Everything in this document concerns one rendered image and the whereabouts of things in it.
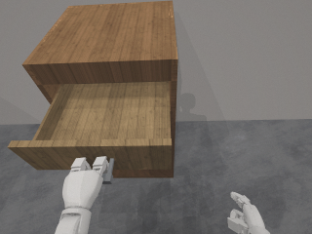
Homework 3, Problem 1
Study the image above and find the robot left hand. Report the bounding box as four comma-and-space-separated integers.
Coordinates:
62, 156, 109, 210

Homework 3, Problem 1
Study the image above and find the robot right hand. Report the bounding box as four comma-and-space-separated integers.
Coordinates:
227, 192, 265, 234

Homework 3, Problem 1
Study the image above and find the cabinet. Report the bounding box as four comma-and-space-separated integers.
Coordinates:
22, 0, 178, 178

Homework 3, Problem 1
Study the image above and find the left robot forearm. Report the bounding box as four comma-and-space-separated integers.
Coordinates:
55, 207, 92, 234

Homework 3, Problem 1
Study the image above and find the handle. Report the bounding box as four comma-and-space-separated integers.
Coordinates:
101, 158, 115, 184

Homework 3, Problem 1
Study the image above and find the drawer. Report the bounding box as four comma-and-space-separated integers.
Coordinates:
8, 81, 172, 171

